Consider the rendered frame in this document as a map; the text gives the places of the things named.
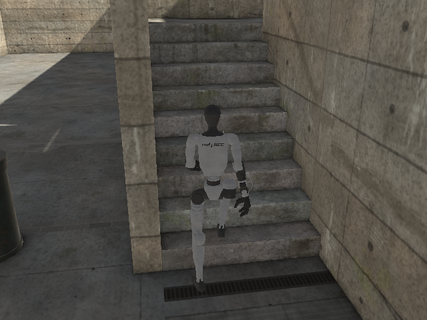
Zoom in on stairs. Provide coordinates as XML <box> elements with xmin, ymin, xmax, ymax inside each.
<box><xmin>149</xmin><ymin>23</ymin><xmax>321</xmax><ymax>271</ymax></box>

